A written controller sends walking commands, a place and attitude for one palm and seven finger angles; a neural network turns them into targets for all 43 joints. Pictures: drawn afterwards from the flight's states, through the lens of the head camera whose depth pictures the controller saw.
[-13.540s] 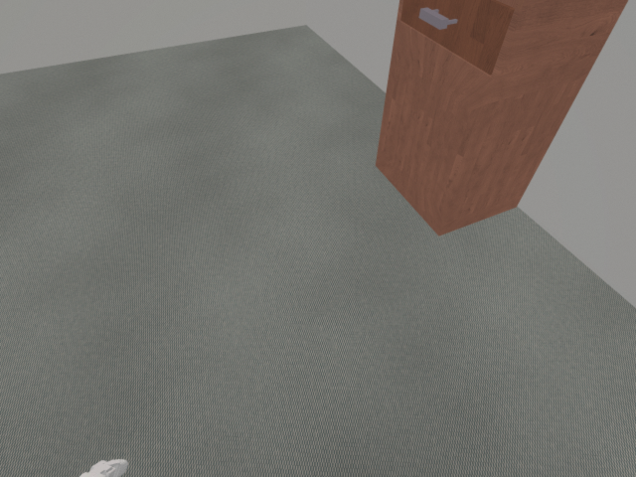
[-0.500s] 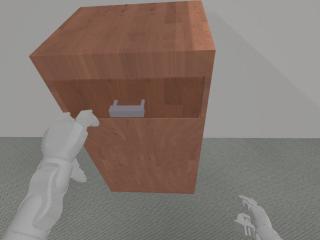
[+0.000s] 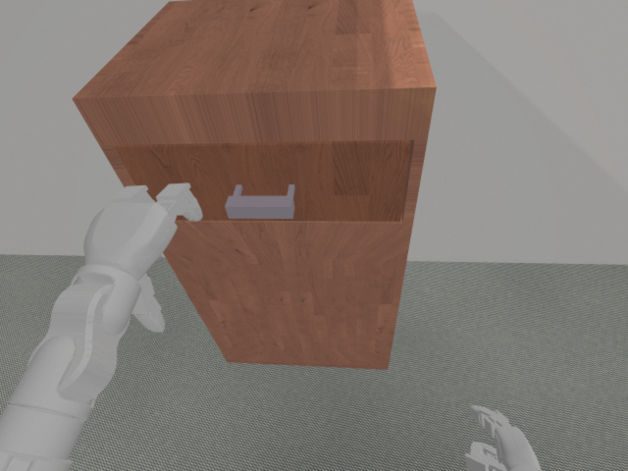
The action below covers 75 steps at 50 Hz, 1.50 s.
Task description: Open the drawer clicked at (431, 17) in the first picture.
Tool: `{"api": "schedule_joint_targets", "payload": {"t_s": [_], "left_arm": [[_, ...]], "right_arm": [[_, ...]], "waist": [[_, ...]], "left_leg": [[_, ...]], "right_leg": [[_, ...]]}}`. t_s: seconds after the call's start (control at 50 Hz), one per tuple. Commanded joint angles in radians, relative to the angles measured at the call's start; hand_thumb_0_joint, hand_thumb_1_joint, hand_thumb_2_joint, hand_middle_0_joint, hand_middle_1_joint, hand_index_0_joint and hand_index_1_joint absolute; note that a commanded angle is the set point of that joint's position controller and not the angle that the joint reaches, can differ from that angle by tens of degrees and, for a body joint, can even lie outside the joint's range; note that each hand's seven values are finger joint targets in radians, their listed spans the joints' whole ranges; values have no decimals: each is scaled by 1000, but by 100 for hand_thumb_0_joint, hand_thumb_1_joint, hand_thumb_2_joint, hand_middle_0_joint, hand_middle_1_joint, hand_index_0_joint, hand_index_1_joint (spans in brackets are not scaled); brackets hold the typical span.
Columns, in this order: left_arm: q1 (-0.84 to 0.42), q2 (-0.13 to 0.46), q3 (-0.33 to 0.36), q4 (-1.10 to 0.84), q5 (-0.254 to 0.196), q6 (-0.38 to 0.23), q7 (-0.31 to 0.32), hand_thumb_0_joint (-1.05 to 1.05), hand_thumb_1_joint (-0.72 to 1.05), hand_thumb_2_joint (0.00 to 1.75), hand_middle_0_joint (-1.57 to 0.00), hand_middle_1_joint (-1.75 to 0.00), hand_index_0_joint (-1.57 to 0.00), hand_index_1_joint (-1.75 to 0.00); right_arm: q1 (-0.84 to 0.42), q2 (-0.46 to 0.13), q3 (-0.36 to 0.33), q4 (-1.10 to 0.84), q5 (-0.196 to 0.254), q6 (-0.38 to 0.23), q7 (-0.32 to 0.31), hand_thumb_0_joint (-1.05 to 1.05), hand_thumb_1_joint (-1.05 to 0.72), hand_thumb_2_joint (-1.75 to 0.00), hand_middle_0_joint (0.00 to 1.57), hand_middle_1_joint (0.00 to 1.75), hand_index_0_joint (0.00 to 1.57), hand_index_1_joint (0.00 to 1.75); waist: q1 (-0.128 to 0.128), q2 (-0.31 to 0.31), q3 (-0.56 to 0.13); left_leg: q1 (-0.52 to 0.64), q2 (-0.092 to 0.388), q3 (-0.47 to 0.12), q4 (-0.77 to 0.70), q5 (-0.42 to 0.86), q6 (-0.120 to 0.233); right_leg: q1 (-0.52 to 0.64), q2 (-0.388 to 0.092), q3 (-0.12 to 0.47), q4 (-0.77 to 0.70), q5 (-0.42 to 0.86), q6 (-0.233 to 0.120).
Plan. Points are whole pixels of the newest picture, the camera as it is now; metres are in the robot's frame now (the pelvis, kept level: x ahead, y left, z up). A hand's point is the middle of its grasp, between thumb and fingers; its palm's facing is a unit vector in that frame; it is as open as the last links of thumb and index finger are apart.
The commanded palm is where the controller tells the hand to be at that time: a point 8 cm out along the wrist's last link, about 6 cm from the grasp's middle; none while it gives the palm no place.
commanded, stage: raise the hand with hooked fingers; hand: left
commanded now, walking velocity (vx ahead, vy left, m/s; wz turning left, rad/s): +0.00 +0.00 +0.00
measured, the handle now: (262, 198) +0.53 +0.17 +0.03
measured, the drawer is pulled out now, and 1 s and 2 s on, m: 0.00 0.00 0.00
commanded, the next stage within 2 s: move the hooked fingers above the handle in 0.10 s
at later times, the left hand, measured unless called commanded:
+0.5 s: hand (181, 247) +0.34 +0.22 +0.12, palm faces +0.08 -0.07 -0.99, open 13.8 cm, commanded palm +0.31 +0.22 +0.19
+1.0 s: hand (217, 224) +0.40 +0.19 +0.10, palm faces +0.04 -0.06 -1.00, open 13.8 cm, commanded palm +0.37 +0.20 +0.17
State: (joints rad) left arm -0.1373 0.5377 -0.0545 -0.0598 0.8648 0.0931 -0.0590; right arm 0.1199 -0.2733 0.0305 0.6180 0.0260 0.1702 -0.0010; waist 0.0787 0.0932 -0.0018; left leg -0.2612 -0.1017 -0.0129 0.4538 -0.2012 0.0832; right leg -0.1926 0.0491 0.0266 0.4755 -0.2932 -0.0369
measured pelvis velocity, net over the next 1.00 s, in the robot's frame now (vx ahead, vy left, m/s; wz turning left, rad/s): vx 0.02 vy -0.01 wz -0.01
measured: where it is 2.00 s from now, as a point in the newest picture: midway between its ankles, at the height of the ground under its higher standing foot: outside the picture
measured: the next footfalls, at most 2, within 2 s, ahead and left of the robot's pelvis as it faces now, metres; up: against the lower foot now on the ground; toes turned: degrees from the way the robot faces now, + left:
none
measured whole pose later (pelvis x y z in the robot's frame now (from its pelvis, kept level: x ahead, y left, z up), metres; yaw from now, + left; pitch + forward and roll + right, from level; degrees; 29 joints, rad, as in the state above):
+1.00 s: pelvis +0.02 -0.01 -0.01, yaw +0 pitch +5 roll +1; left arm -0.40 0.46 -0.16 0.28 0.92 0.12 0.03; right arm 0.16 -0.27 0.01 0.64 0.04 0.20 -0.02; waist 0.03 0.07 -0.05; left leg -0.34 -0.09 -0.01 0.52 -0.25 0.07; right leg -0.28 0.06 0.03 0.54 -0.34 -0.06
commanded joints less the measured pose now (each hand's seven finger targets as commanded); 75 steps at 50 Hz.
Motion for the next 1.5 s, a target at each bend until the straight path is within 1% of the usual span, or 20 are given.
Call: {"api": "schedule_joint_targets", "payload": {"t_s": [0.0,0.26,0.44,0.46,0.54,0.56,0.62,0.74,0.78,0.94,0.96,1.0,1.06,1.12,1.14,1.18,1.26,1.36,1.42,1.48], "left_arm": [[-329,237,170,-175,6,-9,82,0,-50,30,-30,-120,-30,-120],[-390,170,75,-133,16,10,48,0,-50,30,-30,-120,-30,-120],[-485,182,90,-29,49,18,97,0,-50,30,-30,-120,-30,-120],[-498,149,53,4,50,26,96,0,-50,30,-30,-120,-30,-120],[-526,180,73,19,59,39,96,0,-50,30,-30,-120,-30,-120],[-542,133,24,18,55,39,92,0,-50,30,-30,-120,-30,-120],[-566,128,12,31,53,35,87,0,-50,30,-30,-120,-30,-120],[-559,160,56,71,54,21,97,0,-50,30,-30,-120,-30,-120],[-593,118,15,66,50,16,106,0,-50,30,-30,-120,-30,-120],[-642,169,55,145,71,31,138,0,-50,30,-30,-120,-30,-120],[-656,126,13,141,65,32,137,0,-50,30,-30,-120,-30,-120],[-641,133,22,169,65,38,134,0,-50,30,-30,-120,-30,-120],[-651,149,33,214,68,44,124,0,-50,30,-30,-120,-30,-120],[-718,111,-12,247,70,36,117,0,-50,30,-30,-120,-30,-120],[-723,158,31,254,73,28,118,0,-50,30,-30,-120,-30,-120],[-776,113,-16,256,79,11,124,0,-50,30,-30,-120,-30,-120],[-840,111,-16,299,82,-10,148,0,-50,30,-30,-120,-30,-120],[-927,102,-24,452,100,1,181,0,-50,30,-30,-120,-30,-120],[-978,67,-52,484,110,0,195,0,-50,30,-30,-120,-30,-120],[-998,86,-28,539,113,-2,205,0,-50,30,-30,-120,-30,-120]], "right_arm": [[-160,-88,-41,-151,-1,-53,-9,0,-90,-90,20,30,20,30],[-152,-86,-35,-146,3,-52,-14,0,-90,-90,20,30,20,30],[-143,-86,-36,-132,5,-38,-15,0,-90,-90,20,30,20,30],[-136,-82,-32,-128,5,-36,-16,0,-90,-90,20,30,20,30],[-133,-93,-39,-135,8,-29,-18,0,-90,-90,20,30,20,30],[-126,-86,-37,-138,7,-28,-19,0,-90,-90,20,30,20,30],[-109,-90,-43,-136,7,-24,-21,0,-90,-90,20,30,20,30],[-87,-100,-53,-131,9,-19,-21,0,-90,-90,20,30,20,30],[-77,-93,-55,-131,12,-20,-20,0,-90,-90,20,30,20,30],[-60,-104,-64,-118,13,-12,-26,0,-90,-90,20,30,20,30],[-54,-98,-66,-120,14,-12,-26,0,-90,-90,20,30,20,30],[-47,-101,-67,-118,14,-9,-26,0,-90,-90,20,30,20,30],[-40,-105,-67,-117,16,-4,-31,0,-90,-90,20,30,20,30],[-28,-103,-68,-113,18,-2,-39,0,-90,-90,20,30,20,30],[-23,-109,-71,-112,17,-3,-40,0,-90,-90,20,30,20,30],[-16,-99,-71,-110,17,-3,-43,0,-90,-90,20,30,20,30],[11,-100,-79,-99,15,-6,-43,0,-90,-90,20,30,20,30],[42,-103,-81,-77,20,-3,-48,0,-90,-90,20,30,20,30],[64,-98,-89,-72,17,-4,-45,0,-90,-90,20,30,20,30],[89,-103,-93,-63,15,-2,-41,0,-90,-90,20,30,20,30]], "waist": [[9,-46,-252],[-18,-67,-232],[-7,-56,-272],[-14,-72,-264],[-13,-64,-302],[-20,-68,-304],[-28,-70,-315],[-22,-88,-328],[-32,-89,-329],[-31,-88,-383],[-40,-84,-389],[-41,-89,-377],[-48,-131,-365],[-67,-133,-353],[-62,-133,-366],[-72,-88,-376],[-79,-83,-407],[-94,-117,-385],[-98,-82,-434],[-99,-107,-447]], "left_leg": [[157,69,-52,-43,219,-50],[169,74,-60,-43,198,-50],[157,70,-53,-30,223,-57],[144,69,-49,-29,218,-57],[147,68,-45,-19,238,-53],[146,65,-44,-14,251,-50],[154,65,-40,-2,263,-45],[127,63,-35,21,307,-43],[129,65,-36,28,305,-42],[104,58,-20,54,329,-36],[108,56,-14,61,333,-32],[98,57,-14,64,338,-34],[67,53,-4,70,317,-28],[64,52,0,76,287,-25],[60,52,-2,79,290,-25],[74,51,-4,86,295,-26],[83,54,-5,101,300,-27],[40,54,-1,100,250,-28],[73,57,-4,114,301,-30],[49,59,-1,119,318,-29]], "right_leg": [[5,-23,4,-60,166,-12],[-30,-24,-10,-63,141,-11],[-26,-16,-7,-47,165,-19],[-25,-22,-12,-42,164,-18],[-12,-18,-1,-36,192,-18],[-8,-25,-6,-31,207,-17],[-20,-24,-2,-26,232,-15],[-13,-19,7,-7,290,-14],[-31,-22,1,2,284,-13],[-7,-21,21,23,358,-12],[-7,-27,21,26,379,-8],[-15,-25,19,31,391,-7],[-3,-29,31,30,431,-1],[-32,-31,28,29,417,2],[-22,-29,32,30,419,0],[-49,-29,25,40,398,-4],[-68,-26,25,47,390,-5],[-101,-24,20,47,342,-6],[-113,-20,15,61,360,-11],[-95,-21,16,69,402,-9]]}}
